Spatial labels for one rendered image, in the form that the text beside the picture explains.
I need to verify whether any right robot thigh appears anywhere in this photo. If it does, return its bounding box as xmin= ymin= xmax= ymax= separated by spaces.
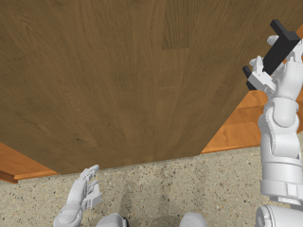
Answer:
xmin=179 ymin=212 xmax=207 ymax=227

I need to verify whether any wardrobe door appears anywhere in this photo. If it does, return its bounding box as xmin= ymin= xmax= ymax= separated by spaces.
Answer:
xmin=0 ymin=142 xmax=52 ymax=175
xmin=0 ymin=0 xmax=303 ymax=175

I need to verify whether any robot right hand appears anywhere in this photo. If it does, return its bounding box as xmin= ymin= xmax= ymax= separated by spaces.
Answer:
xmin=248 ymin=35 xmax=303 ymax=101

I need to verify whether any right robot forearm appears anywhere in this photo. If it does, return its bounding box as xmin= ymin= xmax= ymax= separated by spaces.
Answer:
xmin=258 ymin=97 xmax=303 ymax=211

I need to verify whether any left robot thigh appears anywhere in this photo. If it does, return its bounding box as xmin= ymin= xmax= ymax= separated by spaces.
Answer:
xmin=95 ymin=214 xmax=127 ymax=227

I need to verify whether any handle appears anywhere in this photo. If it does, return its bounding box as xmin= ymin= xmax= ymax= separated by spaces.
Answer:
xmin=242 ymin=19 xmax=301 ymax=91

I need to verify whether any robot left hand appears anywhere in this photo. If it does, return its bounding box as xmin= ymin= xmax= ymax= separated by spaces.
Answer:
xmin=66 ymin=165 xmax=102 ymax=211

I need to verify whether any robot thigh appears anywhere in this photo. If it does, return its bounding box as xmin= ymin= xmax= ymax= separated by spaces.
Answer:
xmin=179 ymin=212 xmax=207 ymax=227
xmin=95 ymin=214 xmax=127 ymax=227

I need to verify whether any left robot forearm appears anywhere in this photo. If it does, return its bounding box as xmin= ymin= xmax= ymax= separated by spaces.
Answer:
xmin=53 ymin=203 xmax=83 ymax=227

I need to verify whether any right robot upper arm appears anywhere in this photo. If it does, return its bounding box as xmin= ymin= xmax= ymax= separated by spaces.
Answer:
xmin=255 ymin=204 xmax=303 ymax=227

